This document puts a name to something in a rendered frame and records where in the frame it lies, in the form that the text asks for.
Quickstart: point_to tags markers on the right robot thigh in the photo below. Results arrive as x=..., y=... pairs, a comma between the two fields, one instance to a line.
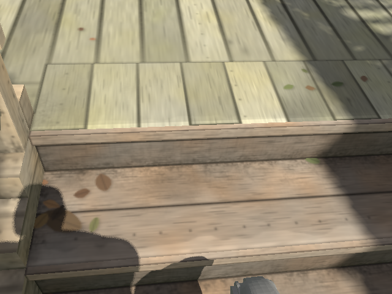
x=254, y=285

